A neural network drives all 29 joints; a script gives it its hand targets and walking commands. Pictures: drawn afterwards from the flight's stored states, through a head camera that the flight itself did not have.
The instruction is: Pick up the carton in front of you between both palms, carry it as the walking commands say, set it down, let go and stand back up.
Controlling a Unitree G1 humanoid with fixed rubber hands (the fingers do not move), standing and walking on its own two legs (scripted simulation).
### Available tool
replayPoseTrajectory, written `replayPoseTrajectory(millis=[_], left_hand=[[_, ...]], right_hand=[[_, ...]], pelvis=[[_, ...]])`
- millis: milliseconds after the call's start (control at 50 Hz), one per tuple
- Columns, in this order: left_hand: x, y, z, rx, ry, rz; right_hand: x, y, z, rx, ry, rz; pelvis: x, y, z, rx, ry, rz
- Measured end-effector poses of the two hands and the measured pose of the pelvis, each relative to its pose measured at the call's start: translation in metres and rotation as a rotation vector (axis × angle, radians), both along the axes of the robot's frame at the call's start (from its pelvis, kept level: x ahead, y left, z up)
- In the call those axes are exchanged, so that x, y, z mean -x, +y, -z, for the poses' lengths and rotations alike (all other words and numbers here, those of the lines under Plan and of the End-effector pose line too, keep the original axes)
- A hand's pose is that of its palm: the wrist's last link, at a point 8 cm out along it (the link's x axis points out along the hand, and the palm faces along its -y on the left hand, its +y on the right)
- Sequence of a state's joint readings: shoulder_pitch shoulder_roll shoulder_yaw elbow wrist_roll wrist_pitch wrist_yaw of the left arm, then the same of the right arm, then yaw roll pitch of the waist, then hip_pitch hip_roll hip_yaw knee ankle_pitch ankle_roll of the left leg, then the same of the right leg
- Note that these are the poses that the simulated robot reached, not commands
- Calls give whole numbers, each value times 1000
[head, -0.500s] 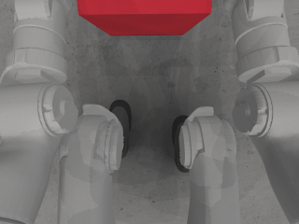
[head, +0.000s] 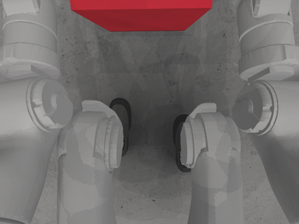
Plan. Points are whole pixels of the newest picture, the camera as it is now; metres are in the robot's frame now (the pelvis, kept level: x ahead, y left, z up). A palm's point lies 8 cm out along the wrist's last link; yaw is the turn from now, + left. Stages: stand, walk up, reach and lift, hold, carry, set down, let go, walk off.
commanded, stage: set down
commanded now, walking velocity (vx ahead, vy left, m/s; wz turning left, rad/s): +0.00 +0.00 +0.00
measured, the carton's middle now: out of the picture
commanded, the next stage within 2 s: let go in 1.38 s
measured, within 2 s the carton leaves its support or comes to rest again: neither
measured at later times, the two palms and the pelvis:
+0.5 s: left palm out of the picture +0.57 +0.22 -0.13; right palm out of the picture +0.60 -0.14 -0.13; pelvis +0.00 +0.01 +0.01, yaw -1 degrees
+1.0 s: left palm out of the picture +0.57 +0.24 +0.04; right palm out of the picture +0.60 -0.15 +0.04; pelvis +0.02 +0.01 +0.14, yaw -1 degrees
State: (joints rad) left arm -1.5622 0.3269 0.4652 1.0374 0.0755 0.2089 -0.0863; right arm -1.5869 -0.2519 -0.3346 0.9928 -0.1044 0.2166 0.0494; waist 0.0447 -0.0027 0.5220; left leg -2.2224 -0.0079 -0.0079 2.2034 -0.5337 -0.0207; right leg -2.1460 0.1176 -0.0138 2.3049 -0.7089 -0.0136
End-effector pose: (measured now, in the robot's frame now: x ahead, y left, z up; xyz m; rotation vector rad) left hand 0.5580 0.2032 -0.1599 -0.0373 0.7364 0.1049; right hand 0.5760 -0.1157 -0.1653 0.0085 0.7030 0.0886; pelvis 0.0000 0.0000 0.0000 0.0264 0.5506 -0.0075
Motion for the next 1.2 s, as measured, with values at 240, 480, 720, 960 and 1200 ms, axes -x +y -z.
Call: replayPoseTrajectory(millis=[240,480,720,960,1200], left_hand=[[5,21,27,-106,33,-77],[-14,21,-21,-81,-76,-91],[-14,27,-127,-94,-76,-110],[-16,32,-183,-102,-107,-98],[-14,39,-261,-90,-107,-92]], right_hand=[[2,-29,27,133,22,78],[-22,-29,-33,132,-64,83],[-26,-27,-134,136,-61,104],[-28,-35,-189,152,-87,108],[-32,-37,-272,147,-86,90]], pelvis=[[-12,6,-5,10,44,5],[-3,9,-6,17,41,6],[-1,6,-69,25,147,-13],[-14,10,-126,30,256,-14],[-26,11,-196,35,296,-20]])
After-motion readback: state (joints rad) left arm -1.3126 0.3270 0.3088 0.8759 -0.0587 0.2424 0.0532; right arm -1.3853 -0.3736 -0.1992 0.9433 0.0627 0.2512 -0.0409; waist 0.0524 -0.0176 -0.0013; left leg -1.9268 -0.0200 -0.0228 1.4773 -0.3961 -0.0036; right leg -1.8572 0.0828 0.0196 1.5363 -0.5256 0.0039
